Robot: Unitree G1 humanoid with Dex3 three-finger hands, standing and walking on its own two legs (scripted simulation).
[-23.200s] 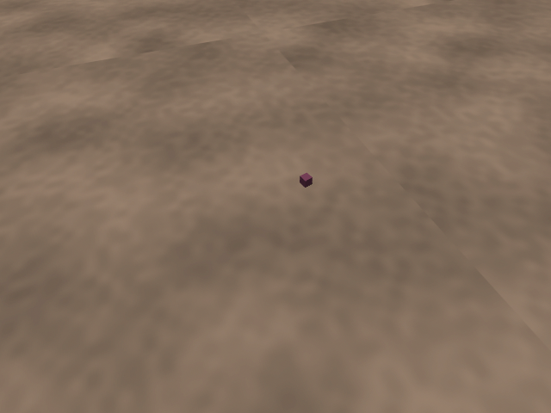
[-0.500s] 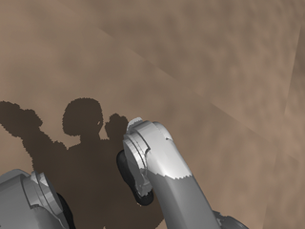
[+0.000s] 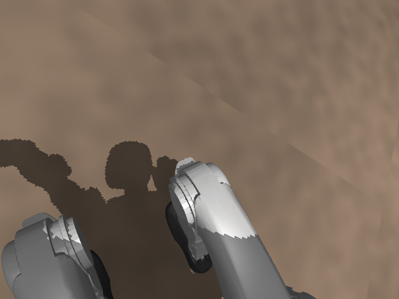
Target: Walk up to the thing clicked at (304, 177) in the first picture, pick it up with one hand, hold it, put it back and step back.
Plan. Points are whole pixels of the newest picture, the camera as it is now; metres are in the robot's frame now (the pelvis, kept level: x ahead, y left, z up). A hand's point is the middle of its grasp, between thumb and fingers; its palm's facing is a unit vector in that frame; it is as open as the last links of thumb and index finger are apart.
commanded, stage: rest palm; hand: left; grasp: from above
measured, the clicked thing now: out of the picture +0.47 +0.32 -0.31
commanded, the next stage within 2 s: close in 1.42 s
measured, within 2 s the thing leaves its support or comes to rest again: neither
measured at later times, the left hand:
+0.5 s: hand out of the picture +0.46 +0.29 -0.26, palm faces -0.10 -0.45 -0.89, open 13.8 cm
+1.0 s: hand out of the picture +0.45 +0.32 -0.26, palm faces -0.12 -0.41 -0.90, open 13.9 cm
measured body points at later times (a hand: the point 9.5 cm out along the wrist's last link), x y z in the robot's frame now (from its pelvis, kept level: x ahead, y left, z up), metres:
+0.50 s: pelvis +0.00 +0.00 +0.00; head +0.31 +0.10 +0.31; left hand +0.47 +0.31 -0.21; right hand +0.00 -0.25 -0.04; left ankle +0.06 +0.13 -0.29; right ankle +0.12 -0.12 -0.29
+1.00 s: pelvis -0.01 +0.01 +0.00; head +0.30 +0.11 +0.30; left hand +0.46 +0.34 -0.21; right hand -0.01 -0.23 -0.04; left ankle +0.06 +0.13 -0.29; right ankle +0.12 -0.12 -0.29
